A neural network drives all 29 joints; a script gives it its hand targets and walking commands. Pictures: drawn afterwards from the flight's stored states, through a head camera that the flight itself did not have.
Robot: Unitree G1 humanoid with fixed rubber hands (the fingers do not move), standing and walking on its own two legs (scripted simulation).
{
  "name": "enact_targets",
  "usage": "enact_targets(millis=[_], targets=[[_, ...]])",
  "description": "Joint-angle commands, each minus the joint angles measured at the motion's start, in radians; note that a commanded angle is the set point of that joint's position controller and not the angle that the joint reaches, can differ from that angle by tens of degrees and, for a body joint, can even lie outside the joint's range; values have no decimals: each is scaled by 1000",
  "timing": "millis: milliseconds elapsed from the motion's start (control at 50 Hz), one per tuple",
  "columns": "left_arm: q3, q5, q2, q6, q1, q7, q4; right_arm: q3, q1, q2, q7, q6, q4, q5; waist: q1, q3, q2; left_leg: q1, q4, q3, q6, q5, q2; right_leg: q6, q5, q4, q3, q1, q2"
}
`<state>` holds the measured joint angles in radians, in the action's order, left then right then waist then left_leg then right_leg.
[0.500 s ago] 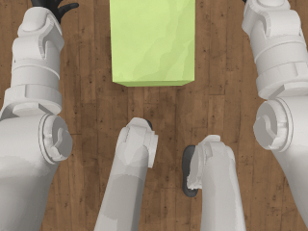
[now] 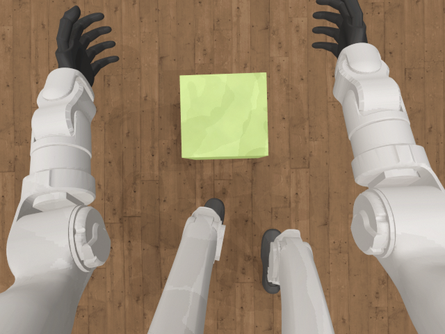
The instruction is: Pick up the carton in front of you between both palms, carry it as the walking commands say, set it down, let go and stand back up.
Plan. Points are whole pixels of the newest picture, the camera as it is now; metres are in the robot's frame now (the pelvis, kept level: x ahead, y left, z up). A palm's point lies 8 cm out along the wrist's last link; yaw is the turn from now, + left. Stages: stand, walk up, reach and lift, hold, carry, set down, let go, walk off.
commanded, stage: set down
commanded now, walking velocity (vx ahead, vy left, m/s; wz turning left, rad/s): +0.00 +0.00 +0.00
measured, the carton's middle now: (225, 123) +0.48 +0.11 -0.48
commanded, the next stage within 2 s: let go in 0.02 s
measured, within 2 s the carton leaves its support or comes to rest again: neither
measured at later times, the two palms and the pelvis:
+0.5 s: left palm (17, 144) +0.34 +0.30 +0.02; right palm (426, 151) +0.41 -0.13 +0.01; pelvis +0.03 +0.02 +0.12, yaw +1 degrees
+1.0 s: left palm (6, 292) +0.24 +0.22 +0.11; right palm out of the picture +0.29 -0.24 +0.09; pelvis +0.10 -0.02 +0.17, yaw +3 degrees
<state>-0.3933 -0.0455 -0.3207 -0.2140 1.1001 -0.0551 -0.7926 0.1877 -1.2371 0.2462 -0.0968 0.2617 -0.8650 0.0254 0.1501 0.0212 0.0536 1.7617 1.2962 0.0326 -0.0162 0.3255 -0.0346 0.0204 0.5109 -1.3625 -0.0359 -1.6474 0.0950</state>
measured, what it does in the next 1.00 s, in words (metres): rises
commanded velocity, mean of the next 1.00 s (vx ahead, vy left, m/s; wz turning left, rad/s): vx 0.00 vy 0.00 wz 0.00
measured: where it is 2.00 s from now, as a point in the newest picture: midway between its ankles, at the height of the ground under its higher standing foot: (239, 255)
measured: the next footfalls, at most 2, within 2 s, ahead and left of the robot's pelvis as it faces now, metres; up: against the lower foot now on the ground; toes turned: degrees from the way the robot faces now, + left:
none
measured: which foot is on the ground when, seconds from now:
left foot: down 0.00-1.00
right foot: down 0.00-1.00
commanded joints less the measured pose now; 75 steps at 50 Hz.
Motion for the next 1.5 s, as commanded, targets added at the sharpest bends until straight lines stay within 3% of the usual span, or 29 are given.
enact_targets(millis=[0, 80, 120, 140, 160, 180, 200, 280, 360, 420, 440, 480, 500, 540, 560, 580, 600, 680, 740, 760, 820, 960, 1080, 1100, 1220, 1280, 1440, 1460, 1480], targets=[[-26, 29, -94, 50, 151, 4, 85, 10, -188, 79, 16, -64, 84, 10, 51, 992, -9, -1129, -163, -20, 55, -606, 9, 19, -195, 285, 59, 189, 26], [-28, 72, -106, 62, -7, -11, 91, 2, -37, 25, -1, -65, 122, 37, 59, 1035, 10, -1191, -236, -34, 48, -616, 2, 31, -264, 370, 41, 394, 22], [-13, 104, -101, 70, -98, -31, 124, 29, 100, -26, -21, -62, 133, 76, 28, 1044, -7, -1211, -273, -43, 43, -658, -6, 38, -358, 414, 24, 483, 21], [2, 104, -96, 75, -148, -44, 138, 51, 159, -38, -28, -72, 177, 96, -9, 1046, 19, -1230, -297, -42, 35, -650, 0, 42, -369, 430, 35, 520, 23], [22, 104, -78, 81, -200, -57, 165, 55, 221, -55, -36, -74, 185, 114, 1, 1013, 0, -1218, -316, -51, 33, -645, -6, 43, -411, 460, 19, 569, 18], [28, 114, -105, 88, -233, -67, 221, 62, 260, -69, -42, -84, 271, 118, -10, 1048, 3, -1273, -329, -41, 25, -655, -6, 42, -399, 462, 24, 610, 21], [57, 118, -92, 92, -265, -71, 217, 50, 292, -83, -45, -87, 284, 102, 9, 951, -31, -1293, -354, -38, 17, -622, 1, 42, -357, 498, 21, 572, 18], [130, 109, -98, 116, -416, -86, 277, 26, 405, -97, -45, -120, 397, 84, 6, 816, -50, -1432, -434, -2, 3, -565, 16, 30, -228, 583, 28, 535, 3], [191, 79, -69, 129, -573, -82, 319, -13, 557, -83, -25, -142, 412, 44, 4, 698, -94, -1520, -522, 31, 19, -409, 26, 11, -131, 628, 34, 604, -11], [198, 67, -39, 145, -724, -77, 329, -10, 733, -71, 4, -171, 402, 71, -47, 632, -68, -1594, -555, 61, 24, -371, 35, 5, -132, 666, 49, 637, -13], [231, 47, -21, 158, -775, -76, 377, -13, 760, -75, 13, -181, 425, 59, -28, 625, -97, -1669, -579, 82, 27, -370, 38, 0, -130, 665, 49, 654, -15], [244, 42, -13, 164, -860, -63, 354, 4, 877, -63, 26, -187, 354, 72, -58, 520, -106, -1696, -618, 95, 36, -338, 47, -1, -118, 700, 42, 646, -18], [249, 29, -19, 172, -881, -60, 394, -11, 874, -80, 37, -201, 412, 59, -43, 504, -99, -1722, -643, 106, 31, -343, 45, -8, -117, 707, 39, 678, -23], [265, 29, -4, 177, -945, -49, 416, 5, 968, -46, 50, -213, 384, 69, -78, 456, -110, -1759, -663, 109, 43, -322, 53, -16, -136, 732, 33, 738, -26], [270, 32, 2, 181, -975, -45, 433, -3, 981, -48, 56, -218, 387, 69, -62, 404, -119, -1737, -691, 95, 40, -343, 44, -20, -131, 765, 32, 767, -27], [297, 19, -1, 189, -1006, -43, 451, -5, 1029, -57, 62, -228, 390, 65, -80, 405, -87, -1788, -692, 121, 42, -390, 58, -16, -153, 767, 26, 795, -30], [305, 18, 15, 191, -1046, -37, 439, -20, 1061, -42, 69, -233, 373, 54, -78, 358, -115, -1795, -704, 107, 48, -403, 55, -26, -163, 800, 17, 820, -39], [317, 6, 22, 205, -1159, -23, 498, -38, 1155, -23, 87, -257, 396, 46, -76, 288, -101, -1790, -735, 68, 45, -431, 33, -39, -194, 858, 4, 1001, -41], [325, 22, 0, 206, -1255, -19, 535, -54, 1262, 3, 96, -267, 406, 20, -95, 268, -120, -1816, -759, 38, 46, -518, 22, -31, -305, 903, -13, 1129, -47], [349, 2, 18, 205, -1302, -17, 533, -86, 1298, 10, 98, -273, 445, 7, -94, 244, -83, -1808, -759, 36, 41, -521, 18, -26, -329, 914, -18, 1167, -50], [345, 8, 6, 198, -1320, -11, 502, -92, 1339, 6, 106, -266, 465, -4, -120, 204, -27, -1798, -789, 23, 38, -519, 6, -8, -455, 937, -22, 1249, -56], [330, 19, -20, 150, -1314, -14, 459, -134, 1403, 27, 128, -214, 499, -18, -145, 16, 53, -1778, -835, -23, 18, -356, -26, 21, -491, 1008, -44, 1344, -89], [333, 28, -12, 110, -1298, -11, 441, -157, 1398, 37, 145, -171, 536, -31, -137, -58, 31, -1774, -846, -29, 10, -309, -26, 25, -530, 1014, -39, 1384, -103], [322, 44, -21, 102, -1329, -12, 429, -159, 1423, 47, 140, -166, 525, -41, -136, -82, -1, -1763, -836, -36, 12, -338, -34, 31, -588, 1015, -52, 1381, -112], [302, 77, -30, 95, -1295, -8, 465, -152, 1405, 30, 137, -159, 534, -53, -132, -15, -24, -1762, -826, -33, 9, -373, -37, 45, -709, 995, -65, 1423, -123], [299, 60, -69, 50, -1276, 13, 453, -161, 1455, 43, 99, -197, 454, -67, -147, 2, 37, -1653, -800, -17, 10, -263, -54, 51, -835, 943, -87, 1470, -150], [304, 34, -58, 46, -1284, 31, 459, -166, 1434, 52, 80, -209, 436, -55, -134, 43, 26, -1650, -784, 11, -6, -312, -33, 29, -759, 907, -81, 1386, -141], [298, 76, -140, 106, -1288, 62, 333, -127, 1433, 137, 67, -216, 310, 33, -128, 37, 107, -1631, -766, 23, 25, -235, 50, 21, -366, 988, -115, 1364, -141], [298, 86, -142, 136, -1274, 70, 326, -112, 1421, 172, 63, -220, 300, 40, -143, 3, 66, -1635, -766, 41, 17, -139, 49, -10, -166, 1027, -147, 1317, -144]])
